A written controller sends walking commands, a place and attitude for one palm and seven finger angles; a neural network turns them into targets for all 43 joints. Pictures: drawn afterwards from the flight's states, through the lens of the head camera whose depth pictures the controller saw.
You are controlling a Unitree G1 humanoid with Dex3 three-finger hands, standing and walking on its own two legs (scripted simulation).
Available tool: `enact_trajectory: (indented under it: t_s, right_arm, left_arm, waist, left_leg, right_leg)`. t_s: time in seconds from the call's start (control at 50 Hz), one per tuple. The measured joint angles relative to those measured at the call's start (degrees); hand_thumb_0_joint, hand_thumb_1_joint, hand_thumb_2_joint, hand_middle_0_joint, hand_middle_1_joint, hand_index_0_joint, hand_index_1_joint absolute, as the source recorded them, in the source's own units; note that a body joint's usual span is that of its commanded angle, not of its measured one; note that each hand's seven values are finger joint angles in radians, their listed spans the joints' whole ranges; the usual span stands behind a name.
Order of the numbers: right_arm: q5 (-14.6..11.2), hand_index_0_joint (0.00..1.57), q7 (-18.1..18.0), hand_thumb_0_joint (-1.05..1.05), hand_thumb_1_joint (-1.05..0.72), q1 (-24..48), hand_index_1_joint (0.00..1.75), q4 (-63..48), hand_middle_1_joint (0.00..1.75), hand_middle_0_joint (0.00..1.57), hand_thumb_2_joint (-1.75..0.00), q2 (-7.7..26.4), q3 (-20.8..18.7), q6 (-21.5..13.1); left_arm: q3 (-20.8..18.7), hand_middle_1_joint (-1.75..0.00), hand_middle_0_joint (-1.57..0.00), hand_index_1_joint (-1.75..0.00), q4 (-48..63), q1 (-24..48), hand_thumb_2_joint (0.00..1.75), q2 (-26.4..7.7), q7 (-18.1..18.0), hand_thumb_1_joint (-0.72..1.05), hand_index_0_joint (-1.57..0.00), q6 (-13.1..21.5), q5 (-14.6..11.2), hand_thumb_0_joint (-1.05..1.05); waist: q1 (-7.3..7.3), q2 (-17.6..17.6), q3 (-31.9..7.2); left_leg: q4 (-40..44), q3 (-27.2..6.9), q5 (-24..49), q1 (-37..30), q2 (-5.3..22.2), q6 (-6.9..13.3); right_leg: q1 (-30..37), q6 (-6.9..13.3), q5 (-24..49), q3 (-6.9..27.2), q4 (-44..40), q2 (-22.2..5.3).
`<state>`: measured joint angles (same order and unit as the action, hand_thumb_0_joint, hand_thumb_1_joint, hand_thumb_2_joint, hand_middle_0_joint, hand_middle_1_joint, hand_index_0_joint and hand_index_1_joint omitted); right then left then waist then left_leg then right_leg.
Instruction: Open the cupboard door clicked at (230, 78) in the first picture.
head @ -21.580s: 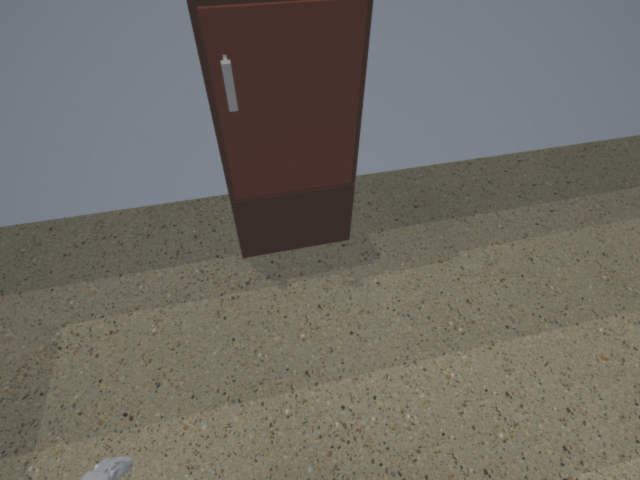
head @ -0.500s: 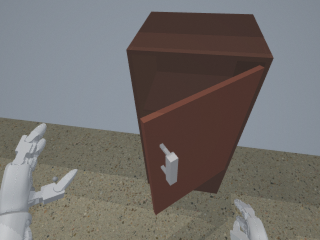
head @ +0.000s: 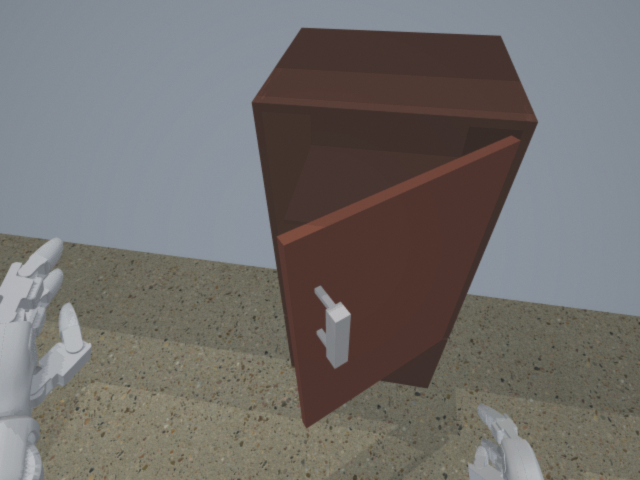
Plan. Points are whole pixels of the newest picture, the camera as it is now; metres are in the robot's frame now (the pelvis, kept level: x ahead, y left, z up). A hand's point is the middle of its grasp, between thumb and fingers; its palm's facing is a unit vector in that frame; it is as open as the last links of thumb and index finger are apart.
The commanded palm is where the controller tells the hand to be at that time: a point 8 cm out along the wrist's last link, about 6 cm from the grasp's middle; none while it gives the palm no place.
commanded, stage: draw the hand back to the body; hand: left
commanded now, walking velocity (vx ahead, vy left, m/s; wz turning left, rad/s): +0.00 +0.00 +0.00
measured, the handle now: (329, 326) +0.33 +0.04 -0.01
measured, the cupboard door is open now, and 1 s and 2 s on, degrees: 42 42 42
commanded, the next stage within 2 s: step back with the hand held close in 0.06 s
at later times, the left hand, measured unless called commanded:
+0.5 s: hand (68, 372) +0.16 +0.26 +0.14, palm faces +0.34 -0.79 -0.52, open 7.4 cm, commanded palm +0.10 +0.31 +0.17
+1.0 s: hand out of the picture +0.10 +0.28 +0.15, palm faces +0.43 -0.78 -0.45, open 7.4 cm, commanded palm +0.03 +0.32 +0.17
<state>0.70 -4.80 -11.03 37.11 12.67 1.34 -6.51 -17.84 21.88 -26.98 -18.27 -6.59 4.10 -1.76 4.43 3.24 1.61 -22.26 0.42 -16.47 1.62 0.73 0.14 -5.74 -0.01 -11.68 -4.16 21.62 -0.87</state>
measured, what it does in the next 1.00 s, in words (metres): shifts its weight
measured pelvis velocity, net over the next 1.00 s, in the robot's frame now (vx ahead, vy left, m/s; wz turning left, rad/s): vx -0.11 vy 0.02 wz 0.01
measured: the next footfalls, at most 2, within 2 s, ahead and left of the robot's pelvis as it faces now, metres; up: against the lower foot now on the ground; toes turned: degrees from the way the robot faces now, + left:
right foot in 1.16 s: -0.18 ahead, -0.10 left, +0.00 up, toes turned +2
left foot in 1.48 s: -0.13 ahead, +0.08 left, +0.00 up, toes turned -1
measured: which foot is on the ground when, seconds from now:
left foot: down 0.00-1.00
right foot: down 0.00-0.98, up 1.00-1.00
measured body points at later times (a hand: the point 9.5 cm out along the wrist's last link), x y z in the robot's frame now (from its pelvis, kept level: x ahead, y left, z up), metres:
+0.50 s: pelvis -0.04 +0.01 +0.00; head -0.01 +0.00 +0.45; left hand +0.14 +0.30 +0.17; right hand +0.15 -0.24 -0.09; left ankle -0.04 +0.12 -0.74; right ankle +0.01 -0.12 -0.74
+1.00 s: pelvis -0.11 +0.02 -0.02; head -0.08 +0.04 +0.43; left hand +0.07 +0.32 +0.17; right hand +0.06 -0.22 -0.09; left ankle -0.04 +0.11 -0.74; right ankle -0.01 -0.12 -0.74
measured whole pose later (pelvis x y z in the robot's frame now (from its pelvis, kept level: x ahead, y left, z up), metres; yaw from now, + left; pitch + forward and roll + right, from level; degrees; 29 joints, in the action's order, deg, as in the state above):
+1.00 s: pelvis -0.11 +0.02 -0.02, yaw +1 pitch +0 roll -2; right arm 0.4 -5.8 -11.5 33.7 12.8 0.4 -3.7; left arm -23.6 31.4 -30.1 -23.3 -10.0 12.0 -0.5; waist 0.0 -0.5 3.3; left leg -36.6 -0.4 -12.8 23.1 0.0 2.1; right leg -24.8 -1.3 -12.6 -3.3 33.3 -1.1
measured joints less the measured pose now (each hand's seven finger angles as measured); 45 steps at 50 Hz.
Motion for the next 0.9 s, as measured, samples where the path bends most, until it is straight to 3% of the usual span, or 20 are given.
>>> enact_trajectory:
  t_s: [0.2,0.32,0.46,0.62,0.8,0.9]
  right_arm:
    - [-0.24,0.20,-0.09,0.01,-0.91,0.09,0.30,0.69,0.30,0.20,-0.90,-0.42,-0.07,-0.37]
    - [-0.25,0.20,0.33,0.01,-0.91,1.41,0.30,-1.53,0.30,0.20,-0.90,0.09,0.14,1.83]
    - [-0.36,0.20,-0.16,0.01,-0.91,2.10,0.30,-3.31,0.30,0.20,-0.90,1.51,-1.69,3.99]
    - [-0.95,0.20,-0.85,0.01,-0.91,1.72,0.30,-3.90,0.30,0.20,-0.90,0.53,-2.18,4.93]
    - [-0.88,0.20,-0.30,0.01,-0.91,1.11,0.30,-5.28,0.30,0.20,-0.90,-0.44,-0.74,3.54]
    - [-0.61,0.20,-0.17,0.01,-0.91,0.52,0.30,-4.20,0.30,0.20,-0.90,-0.16,-0.67,2.93]
  left_arm:
    - [-1.34,-0.30,-0.21,-0.30,-0.58,1.09,0.90,-0.70,-0.16,0.89,-0.21,1.10,-0.24,0.01]
    - [-4.47,-0.30,-0.21,-0.30,-0.78,1.00,0.90,-2.25,-0.13,0.89,-0.21,3.73,0.00,0.01]
    - [-3.09,-0.30,-0.21,-0.30,4.40,-5.27,0.90,-3.49,-0.01,0.89,-0.21,4.21,-0.31,0.01]
    - [-6.10,-0.30,-0.21,-0.30,6.63,-5.78,0.90,-6.38,-1.33,0.89,-0.22,5.40,-0.30,0.01]
    - [-5.91,-0.30,-0.21,-0.30,5.60,-3.45,0.90,-3.93,-2.03,0.89,-0.22,6.26,1.50,0.01]
    - [-5.05,-0.30,-0.21,-0.30,7.86,-3.18,0.90,-3.53,-2.71,0.89,-0.22,7.05,1.36,0.01]
  waist:
    - [-0.11,0.34,0.38]
    - [-2.48,-0.17,0.48]
    - [-3.95,-0.86,1.42]
    - [-3.44,-2.53,1.31]
    - [-3.02,-2.80,1.19]
    - [-3.16,-3.35,1.04]
  left_leg:
    - [0.21,0.10,0.58,-0.47,0.36,-0.21]
    - [-2.23,-0.76,0.89,5.34,0.65,-0.18]
    - [-3.49,0.07,1.88,9.82,-0.57,0.58]
    - [-5.72,0.72,2.56,12.61,-1.79,1.36]
    - [-11.11,0.66,2.12,16.92,-1.71,1.75]
    - [-15.33,-0.22,-1.72,20.63,-1.22,1.33]
  right_leg:
    - [0.66,0.27,0.91,0.08,-0.77,0.39]
    - [-3.40,0.31,2.62,-0.78,-1.46,0.65]
    - [-8.35,-0.46,3.55,0.12,0.43,-0.62]
    - [-11.70,-1.10,3.87,0.88,3.67,-1.92]
    - [-15.49,-0.89,3.97,0.85,8.06,-2.02]
    - [-17.33,-0.41,5.22,0.26,8.01,-1.34]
